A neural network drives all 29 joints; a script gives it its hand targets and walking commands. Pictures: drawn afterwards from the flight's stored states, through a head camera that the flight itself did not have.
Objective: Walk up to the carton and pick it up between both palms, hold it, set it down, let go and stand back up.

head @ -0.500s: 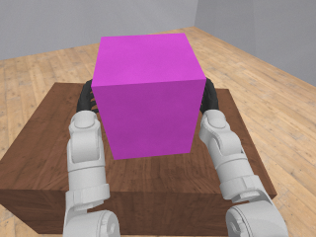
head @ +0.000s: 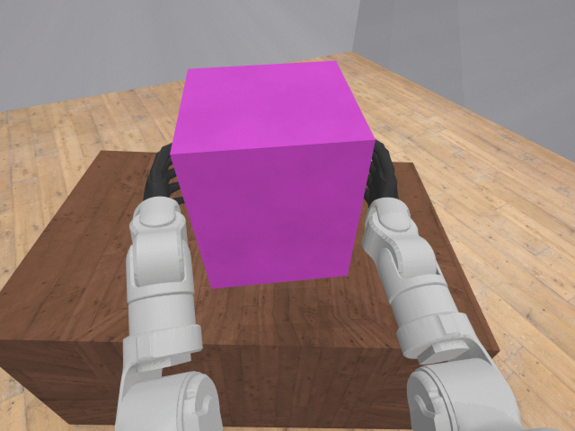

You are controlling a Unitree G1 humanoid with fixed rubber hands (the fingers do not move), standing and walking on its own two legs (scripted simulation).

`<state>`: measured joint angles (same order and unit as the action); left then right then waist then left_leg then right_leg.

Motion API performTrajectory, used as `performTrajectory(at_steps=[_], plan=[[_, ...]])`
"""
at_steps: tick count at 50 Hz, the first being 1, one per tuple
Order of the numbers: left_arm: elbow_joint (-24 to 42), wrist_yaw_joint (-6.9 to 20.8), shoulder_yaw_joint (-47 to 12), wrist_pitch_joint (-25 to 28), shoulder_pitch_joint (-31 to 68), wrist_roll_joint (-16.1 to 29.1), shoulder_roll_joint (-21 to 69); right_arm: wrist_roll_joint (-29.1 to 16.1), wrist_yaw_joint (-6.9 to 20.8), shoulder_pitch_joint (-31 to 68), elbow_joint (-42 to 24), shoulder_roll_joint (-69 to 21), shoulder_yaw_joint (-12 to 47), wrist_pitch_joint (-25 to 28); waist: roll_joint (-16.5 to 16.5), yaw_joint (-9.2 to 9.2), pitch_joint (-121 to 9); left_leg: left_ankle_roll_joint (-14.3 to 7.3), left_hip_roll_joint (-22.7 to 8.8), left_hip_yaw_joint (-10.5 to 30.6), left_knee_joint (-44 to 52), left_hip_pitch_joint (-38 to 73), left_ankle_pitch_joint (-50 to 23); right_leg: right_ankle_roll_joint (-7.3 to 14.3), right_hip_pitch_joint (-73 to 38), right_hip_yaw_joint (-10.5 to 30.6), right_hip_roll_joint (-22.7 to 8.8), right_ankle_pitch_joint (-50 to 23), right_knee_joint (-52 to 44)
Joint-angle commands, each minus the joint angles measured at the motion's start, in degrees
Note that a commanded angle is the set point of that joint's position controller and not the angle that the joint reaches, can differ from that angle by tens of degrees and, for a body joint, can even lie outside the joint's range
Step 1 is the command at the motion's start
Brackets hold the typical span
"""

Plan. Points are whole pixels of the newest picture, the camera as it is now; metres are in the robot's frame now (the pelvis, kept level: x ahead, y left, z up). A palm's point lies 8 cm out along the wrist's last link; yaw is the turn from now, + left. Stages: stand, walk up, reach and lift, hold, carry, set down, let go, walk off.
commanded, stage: hold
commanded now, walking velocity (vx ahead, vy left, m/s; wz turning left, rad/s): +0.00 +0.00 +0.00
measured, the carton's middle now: (272, 177) +0.42 +0.01 +0.16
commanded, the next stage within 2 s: set down in 1.48 s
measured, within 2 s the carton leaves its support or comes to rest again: neither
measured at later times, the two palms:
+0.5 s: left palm (164, 205) +0.37 +0.16 +0.16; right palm (377, 200) +0.36 -0.13 +0.16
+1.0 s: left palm (159, 207) +0.36 +0.17 +0.16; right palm (374, 199) +0.36 -0.13 +0.16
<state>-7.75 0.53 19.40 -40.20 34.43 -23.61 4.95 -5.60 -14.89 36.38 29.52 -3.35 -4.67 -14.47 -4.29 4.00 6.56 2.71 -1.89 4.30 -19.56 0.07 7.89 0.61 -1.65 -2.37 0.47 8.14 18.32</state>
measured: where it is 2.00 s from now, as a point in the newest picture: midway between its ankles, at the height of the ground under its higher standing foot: outside the picture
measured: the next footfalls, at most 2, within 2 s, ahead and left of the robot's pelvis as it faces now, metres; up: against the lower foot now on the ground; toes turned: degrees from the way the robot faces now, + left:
none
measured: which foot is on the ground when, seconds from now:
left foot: down 0.00-1.00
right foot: down 0.00-1.00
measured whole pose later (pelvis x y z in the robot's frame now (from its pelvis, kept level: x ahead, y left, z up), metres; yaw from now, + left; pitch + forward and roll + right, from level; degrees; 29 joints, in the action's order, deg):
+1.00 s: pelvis +0.01 +0.00 +0.00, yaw +1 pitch -13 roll -1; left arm -2.7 1.1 18.0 -41.2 30.7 -23.1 4.9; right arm -6.3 -15.1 33.6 27.3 -3.5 -2.6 -12.3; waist -5.0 4.8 8.8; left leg 2.4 -1.8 4.0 -20.1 2.0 9.3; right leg 0.4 -4.5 -3.7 0.1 9.2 17.5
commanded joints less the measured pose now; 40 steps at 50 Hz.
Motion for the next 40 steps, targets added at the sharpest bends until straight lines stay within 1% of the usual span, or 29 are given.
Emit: performTrajectory(at_steps=[1, 3, 4, 5, 6, 7, 8, 9, 13, 14, 15, 18, 20, 21, 22, 23, 24, 25, 28, 29, 30, 31, 33, 34, 35, 37, 38, 39, 40], plan=[[7.2, 11.4, -27.1, 5.8, 45.7, 9.4, 26.3, -2.5, 9.5, 47.4, -13.9, -27.0, 22.1, 4.6, 5.4, 0.97, -26.3, -2.1, 4.1, -7.5, 2.6, 5.3, -7.3, -2.5, -4.9, -4.9, 1.6, -2.0, -3.4], [6.5, 11.8, -26.5, 5.6, 45.7, 9.5, 26.2, -2.3, 10.0, 49.5, -16.3, -27.5, 22.2, 5.7, 4.1, 1.15, -28.8, -2.8, 4.3, -7.8, 3.4, 5.1, -5.1, -2.7, -5.4, -4.5, 1.6, -1.1, -3.8], [7.4, 11.8, -26.3, 5.8, 45.8, 8.9, 26.1, -1.8, 10.2, 49.3, -14.6, -26.9, 21.5, 5.7, 5.7, 0.33, -27.2, -2.4, 4.1, -8.4, 3.5, 4.7, -5.2, -2.4, -4.6, -5.0, 1.4, -0.2, -3.7], [7.4, 11.6, -26.5, 5.6, 46.9, 8.5, 26.9, -1.6, 10.4, 49.2, -14.2, -26.6, 20.5, 6.0, 7.1, 1.69, -28.2, -1.6, 4.5, -8.4, 3.1, 6.5, -6.4, -2.4, -4.7, -5.5, 1.4, -0.6, -3.7], [8.6, 11.4, -27.3, 5.6, 46.8, 8.9, 26.9, -1.8, 10.5, 49.7, -15.2, -25.7, 20.2, 6.4, 7.7, 0.98, -28.3, -1.6, 4.2, -8.6, 3.0, 5.6, -7.1, -2.2, -4.5, -5.0, 1.9, 0.0, -3.8], [8.3, 11.6, -27.9, 5.8, 46.6, 9.5, 26.3, -1.6, 10.6, 49.0, -15.1, -25.8, 19.9, 6.2, 7.5, 1.97, -28.7, -1.7, 4.2, -8.3, 3.2, 5.2, -6.1, -2.1, -5.6, -5.2, 1.8, -0.1, -3.7], [8.1, 11.6, -26.6, 6.2, 49.1, 9.0, 25.9, -1.5, 10.8, 51.0, -14.5, -26.4, 20.3, 6.4, 6.7, 0.34, -28.5, -1.9, 4.1, -8.3, 3.5, 5.0, -5.1, -2.0, -4.8, -5.0, 1.5, 1.2, -3.5], [8.3, 11.4, -29.0, 6.5, 48.0, 10.3, 28.0, -1.7, 10.6, 52.4, -18.1, -27.3, 20.7, 7.3, 6.7, 1.04, -30.9, -1.8, 4.0, -8.0, 3.0, 5.9, -6.3, -2.1, -5.4, -5.4, 1.8, 0.5, -3.5], [8.4, 9.9, -29.8, 7.3, 49.3, 10.6, 28.7, -1.9, 11.7, 52.7, -15.4, -27.2, 21.1, 7.6, 7.5, 1.06, -30.3, -1.6, 3.8, -7.7, 2.5, 6.2, -6.5, -1.9, -2.5, -5.8, 2.1, 2.4, -3.7], [6.5, 10.2, -29.2, 6.6, 46.2, 10.7, 27.0, -1.4, 11.3, 49.7, -15.6, -26.4, 20.2, 7.6, 6.6, 1.53, -30.7, -1.9, 4.3, -7.8, 2.1, 6.5, -8.3, -1.8, -4.0, -5.4, 1.6, -0.9, -3.8], [11.0, 10.3, -29.8, 7.0, 47.6, 11.2, 27.6, -2.0, 11.3, 50.0, -16.5, -27.5, 21.4, 7.8, 8.0, 1.64, -33.0, -1.4, 4.4, -7.7, 1.6, 7.4, -10.6, -1.9, -5.5, -5.4, 2.1, -3.5, -3.4], [9.5, 10.7, -30.3, 6.6, 47.1, 10.6, 27.0, -2.2, 10.2, 47.3, -14.2, -26.9, 21.5, 6.8, 7.3, 2.66, -30.2, -1.0, 4.3, -7.4, 1.5, 8.1, -11.2, -2.2, -6.0, -4.7, 1.3, -4.1, -3.2], [10.7, 10.5, -29.9, 6.5, 45.1, 10.7, 27.4, -3.3, 10.3, 48.7, -18.5, -26.9, 23.0, 7.3, 7.8, 1.12, -33.7, -1.2, 4.6, -7.8, 1.2, 7.8, -12.8, -2.8, -6.1, -5.2, 1.9, -6.1, -2.9], [11.1, 10.7, -29.7, 7.0, 46.0, 11.6, 26.9, -3.3, 9.9, 49.4, -20.5, -27.4, 24.2, 7.6, 5.3, 2.28, -35.1, -1.7, 4.8, -7.6, 0.6, 8.3, -13.1, -2.9, -7.3, -5.3, 2.0, -7.9, -2.9], [10.9, 10.7, -30.3, 7.5, 45.2, 11.6, 26.4, -3.8, 9.6, 50.6, -21.9, -28.0, 25.4, 7.7, 4.3, 1.37, -34.5, -1.8, 4.8, -7.4, 0.5, 7.9, -14.5, -3.2, -7.3, -5.2, 2.0, -9.1, -2.6], [11.6, 10.2, -30.9, 7.7, 45.8, 11.7, 26.9, -4.7, 9.5, 49.7, -21.6, -28.2, 26.0, 7.6, 7.1, 1.06, -36.0, -1.2, 4.8, -7.4, -0.2, 8.6, -16.3, -3.0, -7.8, -5.0, 2.0, -10.0, -2.2], [14.1, 9.7, -32.9, 8.0, 45.8, 12.9, 28.6, -5.4, 9.5, 51.8, -24.4, -28.9, 27.4, 7.9, 7.0, 0.41, -39.2, -0.9, 4.5, -7.0, -1.0, 9.7, -18.4, -2.9, -8.2, -5.2, 2.5, -10.7, -1.6], [10.9, 9.8, -30.4, 7.5, 43.4, 11.3, 26.8, -5.2, 9.1, 49.0, -22.7, -27.7, 27.1, 6.8, 6.0, 0.64, -35.5, -1.5, 4.7, -7.1, -0.3, 8.5, -16.3, -3.4, -7.9, -4.9, 1.8, -10.5, -2.3], [13.9, 10.2, -31.9, 7.3, 42.8, 12.1, 26.7, -5.5, 8.7, 44.3, -21.5, -27.5, 27.4, 6.2, 5.9, 2.12, -33.8, -0.9, 4.7, -7.1, -1.2, 9.8, -19.7, -3.0, -8.1, -4.4, 1.7, -14.7, -2.2], [15.3, 10.6, -31.6, 6.8, 43.8, 12.0, 26.1, -5.1, 8.6, 42.7, -19.4, -27.0, 26.5, 5.4, 6.5, 2.98, -32.4, -0.7, 4.6, -6.7, -0.9, 9.3, -17.7, -3.0, -7.7, -4.8, 2.0, -13.7, -2.1], [10.8, 11.1, -28.4, 5.7, 41.9, 9.3, 24.2, -4.6, 8.8, 42.4, -16.0, -24.9, 24.3, 4.5, 6.6, 1.13, -26.4, -1.2, 4.2, -7.1, 0.7, 7.4, -13.4, -2.7, -5.9, -4.4, 1.4, -8.8, -2.8], [9.6, 11.6, -27.0, 5.0, 42.3, 8.6, 24.7, -3.0, 9.0, 41.9, -14.8, -25.4, 22.5, 4.5, 6.5, 1.96, -24.8, -1.5, 4.4, -7.8, 2.6, 6.7, -8.7, -2.4, -5.7, -4.9, 1.4, -3.8, -3.8], [11.0, 11.7, -26.6, 4.7, 42.4, 7.9, 24.8, -2.4, 9.9, 42.8, -15.9, -24.7, 21.6, 5.7, 7.9, 0.69, -25.5, -1.3, 4.0, -8.2, 3.5, 5.3, -6.5, -2.0, -6.6, -5.6, 1.7, -0.5, -3.2], [11.1, 11.6, -27.3, 4.7, 41.0, 8.6, 25.5, -3.1, 10.0, 46.1, -20.3, -25.3, 23.6, 6.4, 7.2, -0.40, -27.2, -1.6, 4.2, -8.3, 2.9, 5.6, -9.6, -2.3, -7.4, -5.1, 1.4, -2.8, -3.2], [12.7, 11.5, -29.4, 5.3, 42.6, 10.4, 26.5, -3.6, 9.9, 46.6, -22.5, -27.2, 25.0, 6.8, 5.6, 1.11, -30.2, -1.6, 4.5, -8.0, 1.7, 7.6, -12.5, -2.3, -7.4, -4.8, 1.4, -6.7, -3.0], [14.5, 10.9, -30.8, 6.1, 43.1, 11.6, 26.8, -4.7, 9.7, 49.2, -24.5, -27.2, 26.3, 7.4, 6.9, 0.64, -32.9, -1.1, 4.3, -7.5, 0.1, 9.5, -18.1, -2.4, -7.8, -5.1, 2.2, -12.2, -2.2], [14.7, 10.7, -31.7, 6.3, 43.7, 11.6, 26.8, -4.3, 9.4, 47.7, -22.9, -26.3, 26.1, 7.2, 6.8, 1.63, -32.0, -0.9, 4.6, -7.2, -0.2, 9.7, -18.4, -2.6, -7.8, -5.4, 2.1, -11.9, -2.3], [14.5, 10.6, -32.1, 6.5, 42.9, 12.2, 26.5, -5.0, 9.3, 50.1, -26.5, -26.6, 27.0, 7.5, 6.2, 0.44, -33.8, -1.0, 4.1, -7.3, -0.8, 10.0, -18.2, -2.5, -7.2, -5.5, 2.4, -11.3, -2.2], [13.5, 10.2, -31.8, 6.5, 42.5, 11.7, 26.1, -4.2, 9.3, 46.6, -21.9, -26.1, 26.0, 6.6, 6.9, 0.93, -31.3, -1.0, 4.0, -7.0, -0.1, 8.9, -16.9, -2.3, -6.3, -4.9, 2.1, -9.0, -2.7]])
